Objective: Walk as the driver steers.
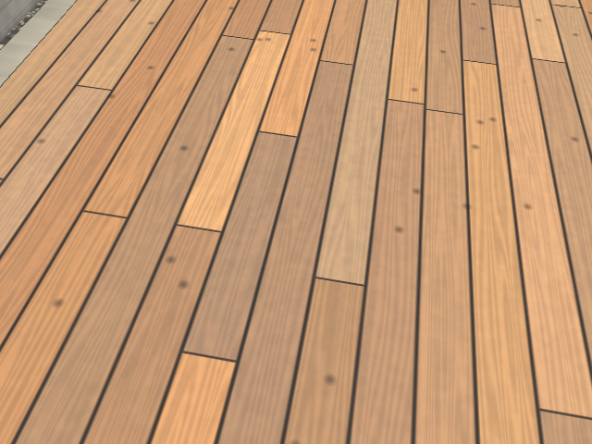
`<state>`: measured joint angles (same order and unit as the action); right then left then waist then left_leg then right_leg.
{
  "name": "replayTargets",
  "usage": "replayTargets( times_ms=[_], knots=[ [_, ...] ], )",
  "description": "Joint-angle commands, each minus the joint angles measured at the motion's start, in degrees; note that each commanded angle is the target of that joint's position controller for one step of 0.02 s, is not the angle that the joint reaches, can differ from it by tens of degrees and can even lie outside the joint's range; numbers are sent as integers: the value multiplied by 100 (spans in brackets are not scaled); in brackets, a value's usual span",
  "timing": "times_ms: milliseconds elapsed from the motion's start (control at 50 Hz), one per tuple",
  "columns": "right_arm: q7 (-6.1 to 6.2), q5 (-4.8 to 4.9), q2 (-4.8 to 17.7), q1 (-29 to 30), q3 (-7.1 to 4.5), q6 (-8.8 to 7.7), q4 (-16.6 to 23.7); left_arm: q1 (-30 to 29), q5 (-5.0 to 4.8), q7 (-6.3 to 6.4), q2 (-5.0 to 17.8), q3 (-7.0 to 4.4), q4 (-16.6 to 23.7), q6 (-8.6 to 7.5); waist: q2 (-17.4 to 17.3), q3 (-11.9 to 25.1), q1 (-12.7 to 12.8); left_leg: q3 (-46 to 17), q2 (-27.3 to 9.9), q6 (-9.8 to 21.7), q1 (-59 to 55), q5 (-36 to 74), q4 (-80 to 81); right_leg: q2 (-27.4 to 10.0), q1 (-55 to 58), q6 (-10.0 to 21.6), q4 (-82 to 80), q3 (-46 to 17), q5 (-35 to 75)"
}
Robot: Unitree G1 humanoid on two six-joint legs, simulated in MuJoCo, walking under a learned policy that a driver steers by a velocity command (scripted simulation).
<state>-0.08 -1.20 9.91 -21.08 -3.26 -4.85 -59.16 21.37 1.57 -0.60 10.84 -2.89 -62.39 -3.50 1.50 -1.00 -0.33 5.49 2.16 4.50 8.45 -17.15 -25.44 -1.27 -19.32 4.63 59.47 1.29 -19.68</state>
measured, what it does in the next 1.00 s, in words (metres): walks ahead, turning right: right foot, then left foot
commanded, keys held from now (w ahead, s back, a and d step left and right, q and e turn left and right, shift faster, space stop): w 0.16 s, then w+e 0.70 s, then w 0.14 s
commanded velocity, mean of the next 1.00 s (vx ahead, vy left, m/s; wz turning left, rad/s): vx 0.48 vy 0.00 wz -0.34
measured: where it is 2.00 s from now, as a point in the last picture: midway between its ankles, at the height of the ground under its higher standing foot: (378, 281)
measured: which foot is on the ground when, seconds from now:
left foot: down 0.00-0.36, up 0.38-0.88, down 0.90-1.00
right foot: up 0.00-0.34, down 0.36-0.90, up 0.92-1.00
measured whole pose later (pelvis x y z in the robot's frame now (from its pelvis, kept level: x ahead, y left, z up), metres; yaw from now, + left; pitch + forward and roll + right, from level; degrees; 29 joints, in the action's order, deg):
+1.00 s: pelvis +0.57 -0.02 -0.01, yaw -23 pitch +1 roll +0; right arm -0.2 -2.3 13.7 -4.8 -2.1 -4.5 -43.8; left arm 22.7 0.6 0.2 15.7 -4.1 -52.6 -3.6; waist 1.1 -2.9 3.8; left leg 2.1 1.8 2.6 22.6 -9.8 -30.9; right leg 6.2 -13.5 5.3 62.1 -6.3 -23.8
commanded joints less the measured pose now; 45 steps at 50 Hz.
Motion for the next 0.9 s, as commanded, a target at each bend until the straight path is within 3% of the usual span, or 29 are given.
replayTargets(
  times_ms=[20, 80, 160, 220, 280, 320, 340, 360, 380, 400, 420, 440, 460, 500, 560, 600, 680, 780, 820, 840, 860, 880, 900],
  knots=[
    [38, 28, 394, -574, 17, -67, -18, -289, 33, -104, 125, -34, 430, -47, -365, -634, 42, -1826, -1523, 486, -818, 784, 1808, -351, -1901, -17, 288, -87, 636],
    [73, 60, 382, -1069, 89, -131, -249, -664, 24, -130, 147, -64, 594, 65, -550, -549, 52, -1160, -1347, 417, -1070, 2878, 1602, -237, -2155, -121, 108, 210, 883],
    [81, 40, 351, -1137, 174, -153, -274, -1915, -29, -159, 54, 27, 1090, 85, -618, -792, -93, -710, -1124, 374, -734, 3669, 1705, -66, -1997, -185, -1227, 546, 1475],
    [126, 31, 462, -1200, 170, -195, -329, -2352, -82, -152, 43, 95, 1257, 85, -729, -808, -146, -336, -1193, 301, -768, 4259, 1763, 159, -1331, 3, -2255, 816, 1776],
    [203, 23, 630, -1078, 133, -232, -356, -1902, -68, -88, 308, 9, 1185, 56, -770, -416, 178, -6, -1381, 173, -1255, 6246, 958, 508, -529, 397, -2455, 879, 1544],
    [252, -17, 806, -868, 67, -168, -302, -631, -54, -37, 539, -134, 774, 2, -829, 261, 721, 121, -1456, 132, -1369, 6749, -689, 748, 569, 670, -2613, 789, 1220],
    [233, 11, 884, -736, 36, -132, -254, 55, -2, -11, 649, -219, 543, -16, -740, 527, 1069, 259, -1352, 114, -940, 5983, -1876, 657, 1429, 814, -3079, 605, 1263],
    [180, 30, 727, -691, 61, -126, -78, 743, 95, 25, 1079, -365, 437, 7, -192, 972, 1276, 390, -999, 92, 131, 3825, -3857, -471, 2454, 1182, -3208, -873, 498],
    [60, 142, 295, -1110, 65, -143, 108, 481, 36, -9, 1356, -435, 524, 93, 1088, 1375, 647, -71, 307, -153, 2354, -1112, -6031, -1906, 3641, 2166, -4095, -4299, 380],
    [26, 46, 612, -569, 34, -178, 346, -108, -118, -56, 1313, -426, 613, 112, 320, 990, 533, -852, -81, 4, 3093, -647, -6133, -1765, 3238, 2146, -4592, -4344, -357],
    [1, 38, 738, 47, 8, -240, 571, -518, -130, -48, 990, -340, 712, 93, -50, 316, 442, -894, -361, 22, 3247, -156, -5771, -1665, 2483, 1913, -4748, -3627, -285],
    [6, 40, 711, 168, -4, -272, 623, -670, -108, -42, 684, -259, 693, 58, -550, -123, 180, -866, -572, -7, 2958, 92, -5224, -1452, 1678, 1654, -4903, -3067, 456],
    [20, -20, 674, 258, -18, -209, 691, -697, -96, -3, 563, -204, 695, 2, -653, -201, -6, -908, -704, -98, 2586, 121, -4815, -1168, 1167, 1461, -4895, -2630, 1133],
    [0, -130, 472, 113, 12, -3, 736, -564, -115, 55, 597, -170, 665, -109, -452, -151, -218, -862, -775, -280, 2161, 41, -4281, -835, 702, 1319, -4898, -2049, 1911],
    [-29, -153, 503, 637, 11, 164, 1026, -194, -148, 75, 871, -210, 667, -160, -177, -242, -149, -644, -815, -523, 2408, 412, -3529, -579, 533, 1228, -5007, -1711, 2204],
    [-47, -127, 594, 1316, -3, 204, 1302, 93, -165, 63, 871, -204, 687, -136, -36, -361, 73, -557, -820, -653, 2777, 948, -2901, -488, 700, 1040, -5064, -1716, 2327],
    [-103, -99, 637, 2144, 14, 232, 1654, 646, -154, 63, 905, -211, 724, -84, 151, -208, 442, -539, -656, -704, 3184, 1630, -2105, -422, 1514, 715, -4781, -1792, 2995],
    [-149, -55, 664, 3005, 102, 171, 2095, 989, -70, 135, 997, -227, 833, -39, 301, -229, 699, -525, -374, -634, 3365, 1432, -1280, -516, 2349, 831, -4333, -2070, 3611],
    [-150, -20, 746, 3008, 112, 108, 2210, 905, -44, 178, 1090, -258, 922, -37, 383, -207, 612, -590, -285, -532, 2976, 1331, -831, -600, 2443, 770, -4104, -2212, 3864],
    [-135, -5, 820, 2771, 97, 76, 2187, 729, -46, 197, 1159, -279, 993, -41, 428, -158, 448, -607, -216, -459, 2474, 1214, -563, -595, 2306, 663, -3955, -2221, 4066],
    [-94, 11, 936, 2294, 54, 44, 2076, 470, -49, 190, 1247, -301, 1082, -57, 452, 9, 187, -566, -68, -357, 1630, 998, -328, -511, 2022, 508, -3614, -2150, 4613],
    [-33, 17, 1102, 1556, -19, -1, 1846, 373, -60, 145, 1312, -313, 1110, -97, 334, 411, -111, -446, 57, -229, 664, 1053, -127, -360, 1916, 387, -2913, -2004, 5111],
    [48, -49, 1289, 713, -92, -74, 1655, 296, -113, 87, 1238, -295, 1151, -156, 130, 922, -513, -704, -326, -25, -614, 1242, 26, -83, 1372, 272, -1824, -1775, 4600]
  ],
)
